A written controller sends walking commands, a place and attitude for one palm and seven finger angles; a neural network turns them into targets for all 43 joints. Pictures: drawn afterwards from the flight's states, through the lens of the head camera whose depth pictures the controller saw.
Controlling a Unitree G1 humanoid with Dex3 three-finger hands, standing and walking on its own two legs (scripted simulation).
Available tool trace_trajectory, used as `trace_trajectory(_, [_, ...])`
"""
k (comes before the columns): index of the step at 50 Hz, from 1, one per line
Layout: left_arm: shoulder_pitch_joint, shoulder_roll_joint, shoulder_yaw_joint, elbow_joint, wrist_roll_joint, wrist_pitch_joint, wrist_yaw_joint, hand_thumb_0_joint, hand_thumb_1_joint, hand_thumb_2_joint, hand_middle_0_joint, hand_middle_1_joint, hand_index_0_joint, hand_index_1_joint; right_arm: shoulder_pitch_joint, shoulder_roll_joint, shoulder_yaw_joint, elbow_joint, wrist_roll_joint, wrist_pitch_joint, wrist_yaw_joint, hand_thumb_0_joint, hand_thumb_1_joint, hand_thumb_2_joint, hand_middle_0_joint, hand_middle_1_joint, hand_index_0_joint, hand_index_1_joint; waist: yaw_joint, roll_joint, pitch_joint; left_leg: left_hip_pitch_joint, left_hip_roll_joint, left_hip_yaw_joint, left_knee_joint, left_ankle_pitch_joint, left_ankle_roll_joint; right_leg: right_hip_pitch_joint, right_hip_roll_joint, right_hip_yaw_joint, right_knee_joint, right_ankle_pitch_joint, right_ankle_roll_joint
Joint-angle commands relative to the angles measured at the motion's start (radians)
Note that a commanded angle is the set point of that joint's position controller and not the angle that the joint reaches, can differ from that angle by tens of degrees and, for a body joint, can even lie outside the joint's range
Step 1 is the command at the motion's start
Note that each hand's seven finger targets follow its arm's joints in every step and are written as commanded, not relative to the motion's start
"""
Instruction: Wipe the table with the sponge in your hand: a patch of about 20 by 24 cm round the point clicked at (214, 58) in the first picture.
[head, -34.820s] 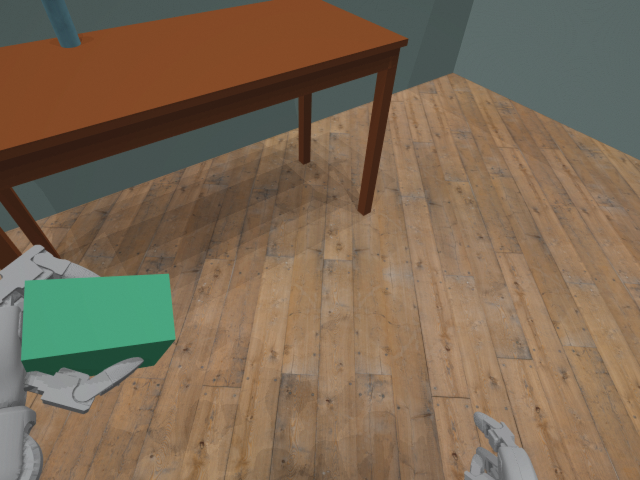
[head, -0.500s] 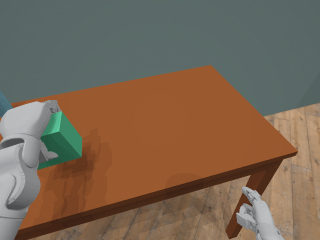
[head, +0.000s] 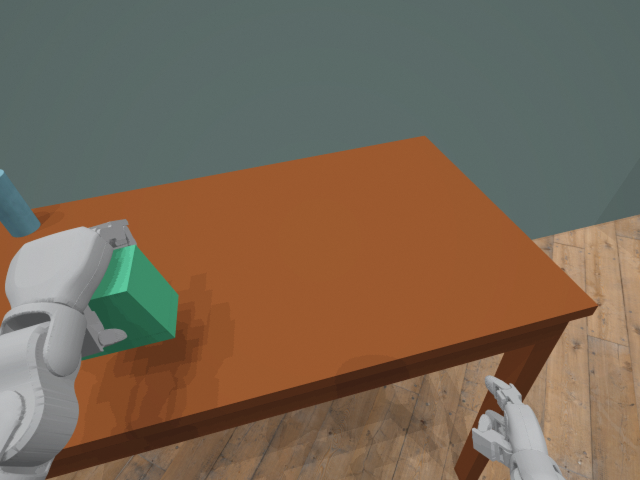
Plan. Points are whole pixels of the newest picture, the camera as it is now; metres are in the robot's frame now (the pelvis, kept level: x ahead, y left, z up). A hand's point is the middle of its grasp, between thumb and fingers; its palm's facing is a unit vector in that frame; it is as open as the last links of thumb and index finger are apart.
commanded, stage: bring the sponge back beside the body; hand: left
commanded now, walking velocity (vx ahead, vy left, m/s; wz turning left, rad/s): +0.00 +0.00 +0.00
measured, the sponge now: (115, 312) +0.23 +0.29 +0.14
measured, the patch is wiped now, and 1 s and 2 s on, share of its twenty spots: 0.90 0.90 0.90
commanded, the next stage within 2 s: step back with the hand held close in 1.00 s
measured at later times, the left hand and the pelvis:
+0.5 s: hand (95, 301) +0.21 +0.28 +0.18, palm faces +0.24 -0.08 -0.97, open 10.0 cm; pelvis +0.00 +0.00 +0.00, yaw -1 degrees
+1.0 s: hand (83, 304) +0.20 +0.29 +0.19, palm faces +0.28 -0.10 -0.95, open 10.0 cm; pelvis +0.00 +0.00 +0.00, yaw -1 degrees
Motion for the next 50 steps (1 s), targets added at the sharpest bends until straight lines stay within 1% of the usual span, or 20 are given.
trace_trajectory(1, [-0.292,0.295,0.208,-0.173,0.048,-0.017,0.071,0.000,0.100,1.300,-1.200,-1.600,-1.200,-1.600,-0.276,-0.076,-0.018,-0.217,-0.006,-0.083,0.001,0.000,-0.900,-0.900,0.200,0.300,0.200,0.300,0.012,-0.034,-0.142,0.082,-0.037,-0.018,-0.072,0.048,0.037,-0.044,0.003,0.064,-0.132,0.015,-0.050])
trace_trajectory(4, [-0.288,0.272,0.198,-0.180,0.036,-0.010,0.069,0.000,0.100,1.300,-1.200,-1.600,-1.200,-1.600,-0.305,-0.076,-0.017,-0.222,0.000,-0.085,0.001,0.000,-0.900,-0.900,0.200,0.300,0.200,0.300,0.013,0.003,-0.133,0.087,-0.035,-0.022,-0.082,0.031,0.032,-0.044,0.011,0.088,-0.137,0.011,-0.058])
trace_trajectory(8, [-0.211,0.239,0.177,-0.149,0.012,-0.002,0.054,0.000,0.100,1.300,-1.200,-1.600,-1.200,-1.600,-0.282,-0.080,-0.018,-0.218,-0.003,-0.077,0.004,0.000,-0.900,-0.900,0.200,0.300,0.200,0.300,0.010,-0.069,-0.125,0.075,-0.033,-0.013,-0.067,0.047,0.036,-0.048,-0.005,0.063,-0.136,0.039,-0.038])
trace_trajectory(9, [-0.202,0.239,0.184,-0.167,0.010,0.001,0.052,0.000,0.100,1.300,-1.200,-1.600,-1.200,-1.600,-0.307,-0.077,-0.017,-0.225,0.003,-0.085,0.002,0.000,-0.900,-0.900,0.200,0.300,0.200,0.300,0.008,-0.048,-0.118,0.080,-0.032,-0.017,-0.073,0.032,0.035,-0.053,0.007,0.086,-0.139,0.019,-0.046])
trace_trajectory(10, [-0.197,0.215,0.158,-0.170,0.004,0.000,0.048,0.000,0.100,1.300,-1.200,-1.600,-1.200,-1.600,-0.288,-0.077,-0.014,-0.234,-0.002,-0.080,0.001,0.000,-0.900,-0.900,0.200,0.300,0.200,0.300,0.009,-0.046,-0.119,0.065,-0.032,-0.009,-0.073,0.022,0.037,-0.048,-0.001,0.049,-0.134,0.018,-0.042])
trace_trajectory(14, [-0.180,0.252,0.191,-0.265,0.017,-0.012,0.058,0.000,0.100,1.300,-1.200,-1.600,-1.200,-1.600,-0.307,-0.073,-0.016,-0.238,-0.001,-0.094,0.002,0.000,-0.900,-0.900,0.200,0.300,0.200,0.300,0.012,-0.019,-0.144,0.086,-0.031,-0.017,-0.073,0.031,0.037,-0.043,0.007,0.077,-0.123,0.015,-0.047])
trace_trajectory(17, [-0.138,0.249,0.193,-0.275,0.022,-0.016,0.071,0.000,0.100,1.300,-1.200,-1.600,-1.200,-1.600,-0.275,-0.075,-0.016,-0.237,-0.016,-0.088,0.006,0.000,-0.900,-0.900,0.200,0.300,0.200,0.300,0.019,-0.011,-0.140,0.077,-0.032,-0.010,-0.066,0.057,0.037,-0.035,-0.001,0.045,-0.122,0.040,-0.045])
trace_trajectory(19, [-0.143,0.291,0.240,-0.319,0.034,-0.016,0.086,0.000,0.100,1.300,-1.200,-1.600,-1.200,-1.600,-0.296,-0.074,-0.018,-0.237,-0.011,-0.094,0.009,0.000,-0.900,-0.900,0.200,0.300,0.200,0.300,0.024,0.014,-0.147,0.086,-0.032,-0.020,-0.066,0.067,0.034,-0.031,0.013,0.085,-0.117,0.040,-0.057])
trace_trajectory(22, [-0.097,0.244,0.214,-0.274,0.022,-0.012,0.095,0.000,0.100,1.300,-1.200,-1.600,-1.200,-1.600,-0.263,-0.075,-0.021,-0.232,-0.015,-0.082,0.011,0.000,-0.900,-0.900,0.200,0.300,0.200,0.300,0.020,-0.028,-0.119,0.077,-0.031,-0.008,-0.063,0.077,0.034,-0.041,0.008,0.050,-0.126,0.052,-0.046])
trace_trajectory(24, [-0.092,0.252,0.233,-0.290,0.013,-0.008,0.099,0.000,0.100,1.300,-1.200,-1.600,-1.200,-1.600,-0.290,-0.072,-0.022,-0.236,-0.006,-0.089,0.012,0.000,-0.900,-0.900,0.200,0.300,0.200,0.300,0.021,-0.016,-0.113,0.086,-0.030,-0.016,-0.064,0.068,0.033,-0.046,0.015,0.090,-0.132,0.043,-0.053])
trace_trajectory(27, [-0.047,0.201,0.194,-0.250,-0.009,0.000,0.090,0.000,0.100,1.300,-1.200,-1.600,-1.200,-1.600,-0.263,-0.078,-0.022,-0.236,-0.007,-0.075,0.013,0.000,-0.900,-0.900,0.200,0.300,0.200,0.300,0.015,-0.063,-0.093,0.072,-0.026,-0.007,-0.065,0.067,0.035,-0.049,0.006,0.046,-0.132,0.059,-0.039])
trace_trajectory(29, [-0.051,0.189,0.185,-0.292,-0.014,0.001,0.086,0.000,0.100,1.300,-1.200,-1.600,-1.200,-1.600,-0.296,-0.071,-0.020,-0.244,0.004,-0.087,0.011,0.000,-0.900,-0.900,0.200,0.300,0.200,0.300,0.008,-0.045,-0.090,0.082,-0.028,-0.012,-0.069,0.048,0.035,-0.061,0.013,0.077,-0.136,0.035,-0.040])
trace_trajectory(30, [-0.034,0.175,0.169,-0.283,-0.022,0.001,0.083,0.000,0.100,1.300,-1.200,-1.600,-1.200,-1.600,-0.278,-0.072,-0.020,-0.252,-0.005,-0.085,0.008,0.000,-0.900,-0.900,0.200,0.300,0.200,0.300,0.015,-0.040,-0.094,0.073,-0.026,-0.004,-0.064,0.037,0.038,-0.057,0.001,0.051,-0.136,0.033,-0.037])
trace_trajectory(38, [-0.075,0.258,0.222,-0.339,0.022,-0.015,0.108,0.000,0.100,1.300,-1.200,-1.600,-1.200,-1.600,-0.262,-0.075,-0.024,-0.234,-0.017,-0.090,0.003,0.000,-0.900,-0.900,0.200,0.300,0.200,0.300,0.015,-0.038,-0.121,0.095,-0.031,-0.009,-0.056,0.067,0.038,-0.050,0.002,0.071,-0.131,0.035,-0.040])
trace_trajectory(39, [-0.100,0.269,0.231,-0.362,0.026,-0.012,0.113,0.000,0.100,1.300,-1.200,-1.600,-1.200,-1.600,-0.288,-0.073,-0.021,-0.238,-0.009,-0.096,0.001,0.000,-0.900,-0.900,0.200,0.300,0.200,0.300,0.012,0.005,-0.112,0.095,-0.031,-0.015,-0.067,0.044,0.034,-0.053,0.016,0.096,-0.135,0.010,-0.050])
trace_trajectory(42, [-0.072,0.231,0.204,-0.286,0.021,-0.010,0.115,0.000,0.100,1.300,-1.200,-1.600,-1.200,-1.600,-0.263,-0.073,-0.022,-0.228,-0.016,-0.086,0.005,0.000,-0.900,-0.900,0.200,0.300,0.200,0.300,0.017,-0.013,-0.087,0.083,-0.030,-0.006,-0.066,0.050,0.033,-0.058,0.008,0.063,-0.138,0.023,-0.046])
trace_trajectory(44, [-0.091,0.224,0.207,-0.300,0.013,-0.006,0.110,0.000,0.100,1.300,-1.200,-1.600,-1.200,-1.600,-0.296,-0.068,-0.020,-0.233,-0.003,-0.091,0.006,0.000,-0.900,-0.900,0.200,0.300,0.200,0.300,0.014,-0.011,-0.087,0.089,-0.032,-0.014,-0.075,0.037,0.031,-0.058,0.019,0.090,-0.140,0.011,-0.050])
trace_trajectory(47, [-0.044,0.191,0.180,-0.254,-0.011,-0.001,0.096,0.000,0.100,1.300,-1.200,-1.600,-1.200,-1.600,-0.273,-0.073,-0.020,-0.236,-0.009,-0.083,0.005,0.000,-0.900,-0.900,0.200,0.300,0.200,0.300,0.016,-0.054,-0.083,0.072,-0.027,-0.007,-0.077,0.033,0.035,-0.052,0.006,0.046,-0.137,0.028,-0.037])
trace_trajectory(49, [-0.037,0.191,0.188,-0.284,-0.014,0.000,0.091,0.000,0.100,1.300,-1.200,-1.600,-1.200,-1.600,-0.303,-0.068,-0.019,-0.239,0.001,-0.093,0.006,0.000,-0.900,-0.900,0.200,0.300,0.200,0.300,0.011,-0.055,-0.086,0.081,-0.027,-0.013,-0.076,0.024,0.034,-0.060,0.014,0.079,-0.139,0.014,-0.040])
trace_trajectory(50, [-0.024,0.175,0.173,-0.277,-0.017,-0.001,0.086,0.000,0.100,1.300,-1.200,-1.600,-1.200,-1.600,-0.282,-0.071,-0.019,-0.245,-0.006,-0.088,0.005,0.000,-0.900,-0.900,0.200,0.300,0.200,0.300,0.015,-0.055,-0.094,0.070,-0.025,-0.004,-0.074,0.026,0.035,-0.050,0.006,0.050,-0.135,0.027,-0.037])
